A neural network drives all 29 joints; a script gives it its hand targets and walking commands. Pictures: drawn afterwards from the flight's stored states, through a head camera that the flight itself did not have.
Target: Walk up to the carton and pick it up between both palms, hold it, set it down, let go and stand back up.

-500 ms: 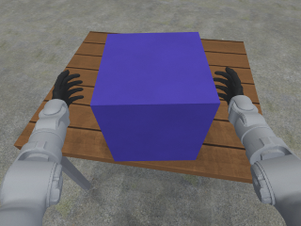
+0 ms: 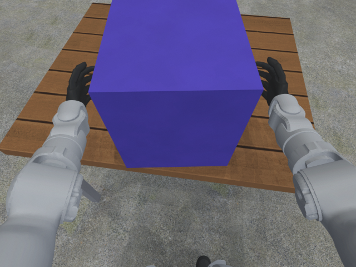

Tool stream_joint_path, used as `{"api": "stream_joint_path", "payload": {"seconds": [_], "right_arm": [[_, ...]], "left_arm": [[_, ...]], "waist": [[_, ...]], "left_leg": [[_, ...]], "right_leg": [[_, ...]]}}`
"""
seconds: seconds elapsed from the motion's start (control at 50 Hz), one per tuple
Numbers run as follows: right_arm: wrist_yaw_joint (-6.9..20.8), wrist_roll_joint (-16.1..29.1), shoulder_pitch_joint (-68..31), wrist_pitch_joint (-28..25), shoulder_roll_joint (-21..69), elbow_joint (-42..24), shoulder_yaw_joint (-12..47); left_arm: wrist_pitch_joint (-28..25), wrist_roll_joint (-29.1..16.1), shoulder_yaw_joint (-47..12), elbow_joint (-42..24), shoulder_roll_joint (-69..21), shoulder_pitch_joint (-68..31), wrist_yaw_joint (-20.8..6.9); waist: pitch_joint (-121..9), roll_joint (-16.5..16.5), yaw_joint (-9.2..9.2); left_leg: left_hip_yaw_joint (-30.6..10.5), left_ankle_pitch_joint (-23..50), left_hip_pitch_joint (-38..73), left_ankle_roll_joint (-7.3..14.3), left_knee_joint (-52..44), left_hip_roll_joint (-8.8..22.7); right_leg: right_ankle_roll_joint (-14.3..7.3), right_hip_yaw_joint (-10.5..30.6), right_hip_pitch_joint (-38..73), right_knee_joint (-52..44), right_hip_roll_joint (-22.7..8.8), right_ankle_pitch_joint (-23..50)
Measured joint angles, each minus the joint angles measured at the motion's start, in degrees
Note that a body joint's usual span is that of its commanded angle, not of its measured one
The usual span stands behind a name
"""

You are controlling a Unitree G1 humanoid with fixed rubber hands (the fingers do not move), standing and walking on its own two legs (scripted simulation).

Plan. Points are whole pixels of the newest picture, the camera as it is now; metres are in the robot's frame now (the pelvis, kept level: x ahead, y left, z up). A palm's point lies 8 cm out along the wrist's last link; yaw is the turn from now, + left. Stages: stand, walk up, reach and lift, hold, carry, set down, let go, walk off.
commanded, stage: reach and lift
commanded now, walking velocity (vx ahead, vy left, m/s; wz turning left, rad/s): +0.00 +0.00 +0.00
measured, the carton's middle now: (175, 90) +0.51 +0.03 +0.06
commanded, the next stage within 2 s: none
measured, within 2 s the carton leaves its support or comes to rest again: neither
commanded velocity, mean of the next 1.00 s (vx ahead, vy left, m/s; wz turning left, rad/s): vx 0.00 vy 0.00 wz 0.00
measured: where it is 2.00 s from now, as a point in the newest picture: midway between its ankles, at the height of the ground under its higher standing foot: outside the picture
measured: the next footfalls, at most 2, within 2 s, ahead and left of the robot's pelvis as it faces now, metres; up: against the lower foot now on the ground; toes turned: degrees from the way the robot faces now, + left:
none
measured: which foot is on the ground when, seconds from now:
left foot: down 0.00-1.00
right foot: down 0.00-1.00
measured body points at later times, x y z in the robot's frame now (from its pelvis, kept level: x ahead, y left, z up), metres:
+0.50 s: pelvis +0.01 -0.02 +0.01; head +0.10 +0.00 +0.45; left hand +0.48 +0.21 +0.09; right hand +0.49 -0.16 +0.10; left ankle +0.01 +0.10 -0.71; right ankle +0.05 -0.08 -0.71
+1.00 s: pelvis +0.04 +0.00 +0.03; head +0.11 +0.01 +0.47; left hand +0.48 +0.21 +0.09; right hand +0.48 -0.16 +0.10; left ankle +0.01 +0.10 -0.71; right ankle +0.05 -0.08 -0.71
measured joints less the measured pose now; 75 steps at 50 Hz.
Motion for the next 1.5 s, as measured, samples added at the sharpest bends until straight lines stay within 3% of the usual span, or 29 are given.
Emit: {"api": "stream_joint_path", "payload": {"seconds": [0.28, 0.42, 0.54, 0.68, 0.82, 0.96, 1.02, 1.26, 1.5], "right_arm": [[-3.1, -6.7, -0.9, 0.4, 5.3, -1.3, -5.0], [-5.2, -8.0, -1.1, 0.1, 8.2, -1.5, -5.4], [-6.4, -10.9, -1.1, 0.3, 9.9, 0.3, -8.4], [-8.5, -14.6, 3.3, 1.2, 12.1, -6.0, -12.8], [-6.8, -21.7, 6.2, 1.3, 13.7, -8.7, -19.4], [-3.5, -34.5, 10.7, -1.5, 16.9, -13.6, -29.9], [-1.9, -37.6, 12.8, -3.1, 17.9, -15.6, -32.9], [0.0, -38.6, 16.6, -3.5, 17.3, -17.6, -33.8], [0.6, -38.7, 18.4, -3.1, 17.2, -19.2, -33.5]], "left_arm": [[-1.2, 1.5, 1.8, 2.2, -1.8, -1.9, 0.3], [-2.3, 6.5, 6.5, 2.7, -3.3, -1.5, 0.0], [-2.8, 7.6, 7.7, 4.3, -3.4, -0.6, 0.3], [-3.6, 12.0, 12.6, 1.1, -4.1, 1.8, -1.0], [-3.8, 17.4, 19.1, -1.3, -6.0, 4.7, -0.7], [-5.3, 25.5, 27.7, -4.7, -8.9, 8.4, -1.3], [-6.3, 27.7, 30.4, -6.2, -10.4, 10.2, -1.7], [-2.2, 30.9, 32.7, -14.2, -14.7, 14.8, -1.2], [1.0, 33.4, 33.4, -20.1, -16.8, 17.6, -1.0]], "waist": [[-0.5, -0.5, -1.03], [0.4, -1.1, -1.41], [1.0, -0.9, -1.89], [2.6, -1.6, -2.45], [4.4, -1.0, -2.08], [8.7, 0.0, -1.81], [10.5, 0.6, -1.53], [12.2, 0.8, 0.31], [12.3, 0.8, 0.80]], "left_leg": [[-1.2, 0.5, -0.4, -0.9, -0.5, -0.3], [-1.5, 1.0, 2.6, -1.2, -2.7, -0.3], [-1.7, 1.2, 4.9, -1.4, -4.2, -0.5], [-1.8, 1.6, 8.4, -1.1, -6.5, -1.2], [-1.6, 1.6, 12.9, -0.8, -8.7, -1.3], [-1.5, 1.9, 21.0, -0.2, -12.4, -1.5], [-1.4, 1.7, 24.4, 0.1, -13.5, -1.5], [-0.1, 0.6, 30.2, 0.7, -15.5, -1.1], [0.2, 0.2, 31.7, 0.8, -16.0, -1.0]], "right_leg": [[-0.9, -1.1, -0.5, 0.6, -0.3, -0.7], [-1.1, -1.3, 2.3, -0.9, -0.2, -0.7], [-1.2, -1.5, 4.5, -2.1, -0.2, -0.8], [-0.8, -1.5, 7.5, -3.0, -0.7, -1.3], [-0.1, -1.2, 12.1, -5.5, -0.5, -0.9], [0.8, -1.0, 20.4, -9.6, -0.2, -0.2], [1.2, -0.9, 23.9, -11.1, -0.1, -0.1], [2.0, 0.5, 29.8, -14.4, 0.7, 0.1], [2.3, 0.9, 31.4, -15.5, 1.0, 0.1]]}}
